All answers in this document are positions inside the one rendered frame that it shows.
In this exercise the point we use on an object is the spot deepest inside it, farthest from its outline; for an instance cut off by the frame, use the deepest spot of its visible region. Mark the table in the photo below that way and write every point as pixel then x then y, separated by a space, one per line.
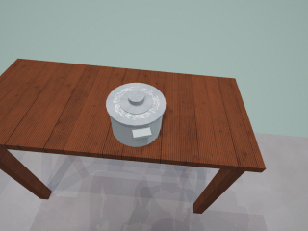
pixel 60 108

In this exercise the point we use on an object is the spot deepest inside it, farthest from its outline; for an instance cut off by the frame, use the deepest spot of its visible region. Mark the knob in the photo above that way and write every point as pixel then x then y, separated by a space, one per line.
pixel 136 97

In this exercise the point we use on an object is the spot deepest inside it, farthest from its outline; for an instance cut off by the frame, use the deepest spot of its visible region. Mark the pot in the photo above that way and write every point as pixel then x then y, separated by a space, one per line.
pixel 137 136

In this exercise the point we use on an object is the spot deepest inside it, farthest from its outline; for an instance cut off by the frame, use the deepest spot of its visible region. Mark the lid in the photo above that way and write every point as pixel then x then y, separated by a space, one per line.
pixel 123 112

